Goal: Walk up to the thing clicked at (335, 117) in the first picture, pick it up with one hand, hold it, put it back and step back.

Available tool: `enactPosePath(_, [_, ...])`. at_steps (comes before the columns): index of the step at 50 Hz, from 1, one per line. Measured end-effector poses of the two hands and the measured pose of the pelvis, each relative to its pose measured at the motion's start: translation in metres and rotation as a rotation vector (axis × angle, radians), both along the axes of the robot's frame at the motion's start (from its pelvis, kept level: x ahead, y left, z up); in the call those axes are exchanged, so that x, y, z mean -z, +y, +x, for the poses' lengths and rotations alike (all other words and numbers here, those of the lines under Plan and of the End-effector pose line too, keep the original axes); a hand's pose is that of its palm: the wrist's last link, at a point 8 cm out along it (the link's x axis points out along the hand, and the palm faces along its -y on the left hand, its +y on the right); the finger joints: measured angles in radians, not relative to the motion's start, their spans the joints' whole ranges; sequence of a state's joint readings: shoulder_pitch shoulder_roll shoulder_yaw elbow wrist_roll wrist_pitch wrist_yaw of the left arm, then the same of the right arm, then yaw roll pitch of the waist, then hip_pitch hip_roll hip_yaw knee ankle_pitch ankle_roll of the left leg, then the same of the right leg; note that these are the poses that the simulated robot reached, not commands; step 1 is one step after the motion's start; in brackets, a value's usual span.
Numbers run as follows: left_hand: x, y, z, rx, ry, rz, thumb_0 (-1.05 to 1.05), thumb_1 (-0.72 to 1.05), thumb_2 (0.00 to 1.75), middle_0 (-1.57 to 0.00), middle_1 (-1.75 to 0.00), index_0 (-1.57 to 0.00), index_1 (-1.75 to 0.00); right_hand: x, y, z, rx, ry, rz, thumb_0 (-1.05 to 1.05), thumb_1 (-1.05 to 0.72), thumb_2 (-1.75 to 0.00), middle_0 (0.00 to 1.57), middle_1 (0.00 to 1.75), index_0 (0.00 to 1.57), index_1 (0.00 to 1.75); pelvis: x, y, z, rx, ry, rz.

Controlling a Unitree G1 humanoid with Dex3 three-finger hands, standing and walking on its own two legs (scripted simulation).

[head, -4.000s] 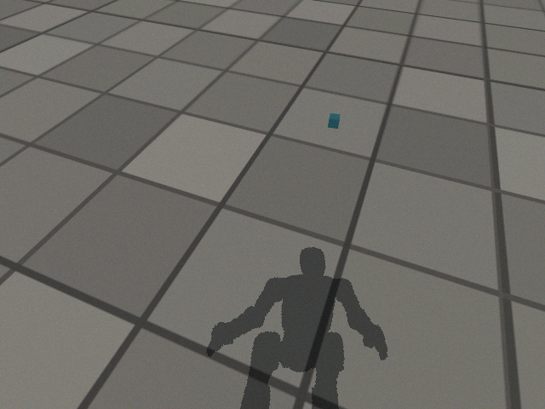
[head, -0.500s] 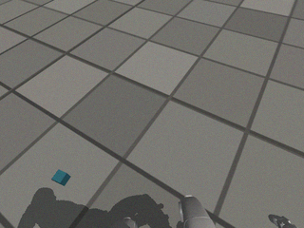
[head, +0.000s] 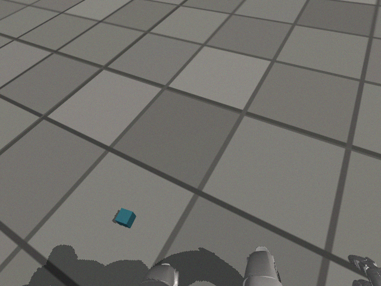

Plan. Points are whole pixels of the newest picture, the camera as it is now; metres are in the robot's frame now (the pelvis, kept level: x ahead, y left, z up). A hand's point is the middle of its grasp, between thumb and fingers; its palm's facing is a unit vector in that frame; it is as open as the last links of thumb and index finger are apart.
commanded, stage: walk up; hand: left
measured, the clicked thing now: (125, 218) +0.48 +0.41 -0.67
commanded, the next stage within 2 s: none
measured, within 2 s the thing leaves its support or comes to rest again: neither
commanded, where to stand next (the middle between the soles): +0.02 +0.27 m, yaw -14 degrees
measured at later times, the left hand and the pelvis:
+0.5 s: hand out of the picture +0.04 +0.51 -0.07, palm faces -0.09 -0.80 -0.59, open 7.4 cm; pelvis -0.07 +0.22 +0.03, yaw -5 degrees
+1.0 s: hand out of the picture +0.03 +0.63 -0.11, palm faces -0.26 -0.89 -0.36, open 7.4 cm; pelvis -0.08 +0.37 +0.05, yaw -14 degrees
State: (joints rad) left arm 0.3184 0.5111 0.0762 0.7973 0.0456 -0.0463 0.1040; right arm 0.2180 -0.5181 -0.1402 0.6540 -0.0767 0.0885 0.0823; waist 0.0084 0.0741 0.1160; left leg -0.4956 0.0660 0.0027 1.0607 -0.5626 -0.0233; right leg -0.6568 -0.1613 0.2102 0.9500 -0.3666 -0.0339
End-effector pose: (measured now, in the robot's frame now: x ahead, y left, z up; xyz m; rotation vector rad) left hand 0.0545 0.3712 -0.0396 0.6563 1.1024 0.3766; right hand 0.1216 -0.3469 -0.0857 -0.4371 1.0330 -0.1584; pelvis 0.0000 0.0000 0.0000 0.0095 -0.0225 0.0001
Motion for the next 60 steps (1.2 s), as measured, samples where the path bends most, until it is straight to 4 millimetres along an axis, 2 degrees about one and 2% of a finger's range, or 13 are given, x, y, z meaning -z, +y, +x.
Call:
enactPosePath(2, [0.004,0.027,0.000,-0.028,0.010,0.013,0.01,0.89,0.90,-0.21,-0.30,-0.21,-0.30,-0.001,0.025,-0.019,0.022,0.005,-0.004,0.00,-0.91,-0.90,0.21,0.30,0.20,0.30,-0.001,0.023,-0.005,0.013,-0.010,-0.023])
enactPosePath(5, [0.004,0.049,0.007,-0.022,0.024,-0.014,0.01,0.90,0.90,-0.21,-0.30,-0.20,-0.30,-0.007,0.062,-0.052,0.080,0.047,0.015,0.00,-0.91,-0.90,0.21,0.30,0.20,0.30,-0.013,0.047,-0.011,0.021,-0.008,-0.035])
enactPosePath(12, [-0.005,0.065,0.017,0.056,0.039,-0.114,0.01,0.90,0.90,-0.21,-0.30,-0.20,-0.30,-0.015,0.128,-0.113,0.152,0.139,0.062,0.00,-0.90,-0.90,0.21,0.30,0.21,0.30,-0.037,0.100,-0.022,0.053,0.011,-0.032])
enactPosePath(16, [-0.003,0.082,0.009,0.100,0.015,-0.119,0.00,0.90,0.90,-0.21,-0.30,-0.20,-0.30,-0.002,0.157,-0.129,0.169,0.165,0.075,0.00,-0.90,-0.90,0.21,0.30,0.21,0.30,-0.031,0.129,-0.033,0.084,0.003,-0.048])
enactPosePath(20, [-0.007,0.114,-0.005,0.082,-0.021,-0.111,0.00,0.89,0.90,-0.21,-0.30,-0.21,-0.30,0.000,0.190,-0.132,0.151,0.169,0.077,0.01,-0.90,-0.90,0.21,0.30,0.21,0.30,-0.032,0.163,-0.049,0.070,-0.016,-0.045])
enactPosePath(25, [-0.013,0.172,-0.021,0.101,-0.036,-0.084,0.00,0.89,0.90,-0.21,-0.30,-0.21,-0.30,-0.002,0.227,-0.128,0.140,0.096,0.070,0.00,-0.90,-0.90,0.21,0.30,0.21,0.30,-0.028,0.216,-0.067,0.085,-0.018,-0.019])
enactPosePath(30, [0.000,0.257,-0.028,0.122,-0.032,-0.044,0.00,0.89,0.90,-0.22,-0.30,-0.21,-0.30,0.000,0.273,-0.135,0.167,0.031,0.025,0.00,-0.91,-0.90,0.21,0.30,0.21,0.30,-0.009,0.283,-0.083,0.111,-0.008,-0.013])
enactPosePath(33, [0.012,0.304,-0.032,0.083,-0.021,-0.033,0.00,0.89,0.90,-0.21,-0.30,-0.21,-0.30,0.003,0.312,-0.159,0.201,0.027,0.010,0.00,-0.91,-0.90,0.21,0.30,0.20,0.30,-0.002,0.319,-0.091,0.140,-0.034,-0.007])
enactPosePath(37, [0.015,0.331,-0.031,0.070,0.007,-0.086,0.01,0.90,0.90,-0.21,-0.30,-0.20,-0.30,-0.005,0.365,-0.199,0.263,0.098,0.038,0.00,-0.91,-0.90,0.21,0.30,0.20,0.30,-0.018,0.344,-0.094,0.152,-0.035,-0.034])
enactPosePath(41, [0.019,0.335,-0.034,0.085,0.070,-0.179,0.01,0.90,0.90,-0.20,-0.30,-0.20,-0.30,-0.020,0.399,-0.230,0.301,0.154,0.050,0.00,-0.90,-0.90,0.21,0.30,0.21,0.30,-0.035,0.359,-0.092,0.172,-0.027,-0.033])
enactPosePath(46, [0.027,0.324,-0.034,0.111,0.161,-0.268,0.01,0.90,0.90,-0.20,-0.30,-0.20,-0.30,-0.040,0.411,-0.260,0.356,0.194,0.004,0.00,-0.90,-0.90,0.21,0.30,0.21,0.30,-0.048,0.371,-0.084,0.212,-0.014,-0.023])
enactPosePath(54, [0.030,0.278,0.014,0.222,0.162,-0.348,0.01,0.90,0.90,-0.21,-0.30,-0.20,-0.30,-0.069,0.391,-0.298,0.453,0.218,-0.073,0.00,-0.90,-0.90,0.21,0.30,0.21,0.30,-0.059,0.363,-0.080,0.272,-0.024,-0.024])
enactPosePath(60, [0.021,0.225,0.065,0.326,0.055,-0.364,0.01,0.90,0.90,-0.20,-0.30,-0.20,-0.30,-0.055,0.363,-0.307,0.478,0.229,-0.047,0.00,-0.90,-0.90,0.21,0.30,0.21,0.30,-0.053,0.338,-0.080,0.296,-0.022,-0.016])
